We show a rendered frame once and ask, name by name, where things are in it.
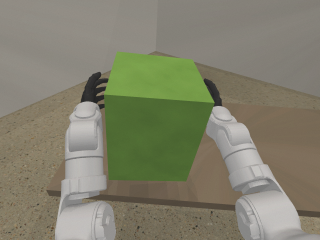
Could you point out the left robot forearm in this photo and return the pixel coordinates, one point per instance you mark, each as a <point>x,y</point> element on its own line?
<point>84,152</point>

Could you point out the table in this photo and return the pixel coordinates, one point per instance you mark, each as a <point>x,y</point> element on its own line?
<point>287,140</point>

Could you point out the robot right upper arm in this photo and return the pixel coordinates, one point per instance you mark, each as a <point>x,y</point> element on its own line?
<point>269,215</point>

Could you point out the right robot forearm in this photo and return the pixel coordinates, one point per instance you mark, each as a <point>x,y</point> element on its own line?
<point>247,172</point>

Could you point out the robot left hand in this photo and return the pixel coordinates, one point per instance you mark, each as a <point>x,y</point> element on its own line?
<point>90,90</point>

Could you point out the carton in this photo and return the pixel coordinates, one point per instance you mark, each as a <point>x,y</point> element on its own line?
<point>156,112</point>

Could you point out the robot left upper arm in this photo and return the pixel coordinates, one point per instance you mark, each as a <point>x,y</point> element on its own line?
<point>86,221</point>

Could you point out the robot right hand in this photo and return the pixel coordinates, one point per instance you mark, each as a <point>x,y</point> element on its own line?
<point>213,92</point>

